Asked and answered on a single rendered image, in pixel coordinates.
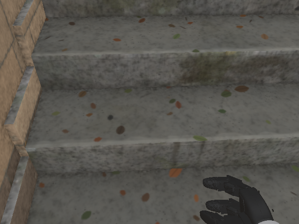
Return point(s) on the robot right hand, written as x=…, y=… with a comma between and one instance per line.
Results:
x=251, y=208

